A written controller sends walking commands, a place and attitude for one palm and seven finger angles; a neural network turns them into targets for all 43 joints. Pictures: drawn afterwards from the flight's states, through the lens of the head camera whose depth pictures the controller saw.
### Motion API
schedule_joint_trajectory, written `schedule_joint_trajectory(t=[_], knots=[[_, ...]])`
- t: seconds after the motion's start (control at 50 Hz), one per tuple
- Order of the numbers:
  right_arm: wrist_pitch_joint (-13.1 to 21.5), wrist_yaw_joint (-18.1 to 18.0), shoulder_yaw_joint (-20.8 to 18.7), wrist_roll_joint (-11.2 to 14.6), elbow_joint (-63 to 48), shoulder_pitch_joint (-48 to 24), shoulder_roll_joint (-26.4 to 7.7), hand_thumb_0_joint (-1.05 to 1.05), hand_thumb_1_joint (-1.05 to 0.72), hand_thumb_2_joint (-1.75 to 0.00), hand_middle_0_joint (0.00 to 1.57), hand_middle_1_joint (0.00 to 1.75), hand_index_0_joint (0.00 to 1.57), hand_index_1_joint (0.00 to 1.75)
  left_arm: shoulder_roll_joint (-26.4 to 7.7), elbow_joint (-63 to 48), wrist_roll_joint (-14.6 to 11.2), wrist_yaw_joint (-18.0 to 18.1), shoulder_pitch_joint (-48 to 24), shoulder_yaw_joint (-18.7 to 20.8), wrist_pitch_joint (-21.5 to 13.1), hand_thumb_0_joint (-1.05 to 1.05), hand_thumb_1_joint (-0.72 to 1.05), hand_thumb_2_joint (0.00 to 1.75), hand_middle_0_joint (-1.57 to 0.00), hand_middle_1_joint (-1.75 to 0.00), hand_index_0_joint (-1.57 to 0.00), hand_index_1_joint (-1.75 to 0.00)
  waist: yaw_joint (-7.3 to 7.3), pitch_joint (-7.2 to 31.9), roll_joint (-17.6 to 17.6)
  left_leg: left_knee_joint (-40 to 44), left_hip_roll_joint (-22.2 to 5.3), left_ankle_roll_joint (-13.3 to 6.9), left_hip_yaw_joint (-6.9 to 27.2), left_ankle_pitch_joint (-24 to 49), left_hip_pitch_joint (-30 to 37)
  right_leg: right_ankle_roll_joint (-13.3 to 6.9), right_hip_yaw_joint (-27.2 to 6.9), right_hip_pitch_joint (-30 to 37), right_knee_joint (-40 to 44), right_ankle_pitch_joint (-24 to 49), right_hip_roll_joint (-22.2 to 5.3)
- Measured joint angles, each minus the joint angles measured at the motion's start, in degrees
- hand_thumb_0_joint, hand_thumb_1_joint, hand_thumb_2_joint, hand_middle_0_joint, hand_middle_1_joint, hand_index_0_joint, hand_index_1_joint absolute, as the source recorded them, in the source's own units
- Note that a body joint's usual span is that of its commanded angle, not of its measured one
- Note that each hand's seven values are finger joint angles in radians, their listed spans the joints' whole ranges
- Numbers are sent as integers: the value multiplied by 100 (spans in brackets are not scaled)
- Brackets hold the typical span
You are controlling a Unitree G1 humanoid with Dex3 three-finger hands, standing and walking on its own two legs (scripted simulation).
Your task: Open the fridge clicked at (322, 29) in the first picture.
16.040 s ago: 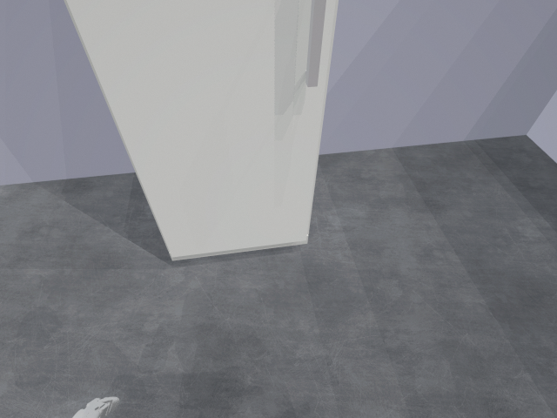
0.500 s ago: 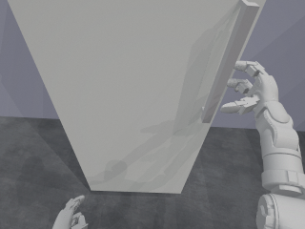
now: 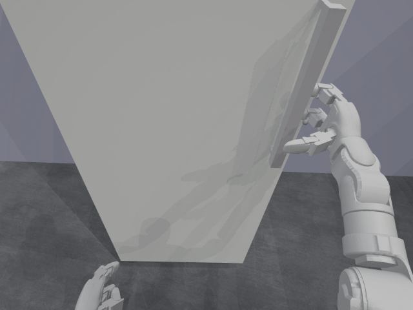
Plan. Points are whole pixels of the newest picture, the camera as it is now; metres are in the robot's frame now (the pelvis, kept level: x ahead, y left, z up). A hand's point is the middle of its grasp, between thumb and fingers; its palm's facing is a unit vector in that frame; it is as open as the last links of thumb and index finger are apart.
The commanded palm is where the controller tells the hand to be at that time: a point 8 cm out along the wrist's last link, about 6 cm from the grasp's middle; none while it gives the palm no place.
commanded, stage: slide the fingers in behind the handle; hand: right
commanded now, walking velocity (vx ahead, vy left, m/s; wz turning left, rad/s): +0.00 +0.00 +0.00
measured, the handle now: (294, 98) +0.46 -0.12 +0.22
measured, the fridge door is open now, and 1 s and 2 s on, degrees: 0 0 0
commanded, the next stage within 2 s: grip the handle and tug to test in 0.86 s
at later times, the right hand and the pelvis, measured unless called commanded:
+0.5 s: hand (290, 118) +0.41 -0.11 +0.21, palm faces -0.03 +1.00 +0.01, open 13.9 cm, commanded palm +0.39 -0.16 +0.21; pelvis +0.00 +0.00 +0.00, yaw +0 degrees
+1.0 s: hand (288, 117) +0.41 -0.11 +0.21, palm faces -0.04 +1.00 +0.01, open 13.9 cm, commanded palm +0.38 -0.17 +0.21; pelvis -0.01 +0.01 +0.00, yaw +0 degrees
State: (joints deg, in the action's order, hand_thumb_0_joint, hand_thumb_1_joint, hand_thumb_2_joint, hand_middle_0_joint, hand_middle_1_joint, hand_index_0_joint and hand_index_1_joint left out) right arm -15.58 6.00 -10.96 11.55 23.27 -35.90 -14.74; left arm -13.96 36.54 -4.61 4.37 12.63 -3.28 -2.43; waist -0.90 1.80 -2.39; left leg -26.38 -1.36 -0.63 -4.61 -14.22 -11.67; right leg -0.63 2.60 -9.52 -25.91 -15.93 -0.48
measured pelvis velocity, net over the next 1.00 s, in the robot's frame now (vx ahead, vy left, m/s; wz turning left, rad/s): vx -0.01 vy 0.01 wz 0.01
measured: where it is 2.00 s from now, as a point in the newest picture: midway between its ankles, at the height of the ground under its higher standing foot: outside the picture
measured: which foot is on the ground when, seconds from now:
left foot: down 0.00-1.00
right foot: down 0.00-1.00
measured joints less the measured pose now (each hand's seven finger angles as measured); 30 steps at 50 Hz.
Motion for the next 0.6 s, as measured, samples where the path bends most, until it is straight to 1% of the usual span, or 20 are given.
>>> schedule_joint_trajectory(t=[0.14, 0.24, 0.36, 0.44, 0.6], knots=[[0, -100, 84, -27, 142, -183, 26, -2, 51, -30, 30, 120, 30, 120, -6, 49, 9, 21, 16, 6, 1, 1, 90, 90, -20, -30, -21, -30, -16, -27, 10, 16, 2, -10, -16, 12, -12, 7, -17, -19, 13, 17, -1], [14, -154, 92, -27, 127, -159, 82, -2, 50, -30, 30, 122, 30, 120, -26, 77, 15, 4, 59, 38, 9, 1, 90, 90, -20, -30, -21, -30, -2, -9, -5, 30, 5, -11, -13, 15, -2, 10, -15, -4, 36, 23, -3], [-1, -201, 227, -20, 68, -168, 205, -2, 51, -30, 30, 121, 30, 120, -31, 101, 12, -4, 42, 49, 27, 1, 90, 90, -20, -30, -20, -30, 2, -10, -5, 17, 6, -17, -21, 6, 8, 16, -24, 5, 26, 20, -5], [-34, -323, 254, -65, 155, -259, 272, -2, 51, -30, 31, 122, 31, 121, -18, 98, 20, 1, 1, 47, 50, 1, 91, 90, -20, -30, -20, -30, -5, -21, -10, 9, 11, -23, -21, 11, -9, 21, -24, -9, 23, 28, -9], [66, -365, 273, -92, 425, -421, 248, -2, 50, -30, 33, 123, 33, 123, 17, 113, 20, -1, 6, 23, 66, 1, 91, 90, -20, -30, -20, -30, 13, -31, 9, 13, 22, -46, -47, 30, -22, 39, -51, -29, 31, 61, -21]])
